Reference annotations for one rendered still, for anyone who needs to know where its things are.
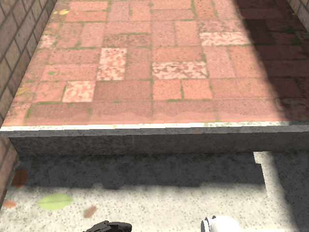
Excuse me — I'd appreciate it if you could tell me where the right robot thigh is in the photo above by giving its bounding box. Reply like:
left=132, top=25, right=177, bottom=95
left=201, top=216, right=243, bottom=232

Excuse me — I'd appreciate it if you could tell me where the left robot hand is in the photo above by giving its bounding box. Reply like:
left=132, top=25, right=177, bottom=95
left=83, top=220, right=132, bottom=232

